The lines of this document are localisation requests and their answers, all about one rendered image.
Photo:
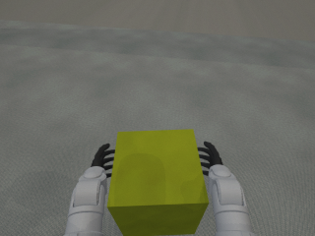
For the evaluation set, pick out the robot right hand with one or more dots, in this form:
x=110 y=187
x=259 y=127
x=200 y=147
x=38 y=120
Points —
x=213 y=156

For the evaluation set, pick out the robot left hand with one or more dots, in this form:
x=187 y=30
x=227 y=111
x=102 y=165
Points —
x=100 y=160

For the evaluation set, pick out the carton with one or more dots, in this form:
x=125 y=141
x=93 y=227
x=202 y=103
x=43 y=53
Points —
x=157 y=186

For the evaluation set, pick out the left robot forearm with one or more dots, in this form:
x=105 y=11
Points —
x=86 y=210

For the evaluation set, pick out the right robot forearm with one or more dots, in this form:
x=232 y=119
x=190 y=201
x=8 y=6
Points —
x=229 y=203

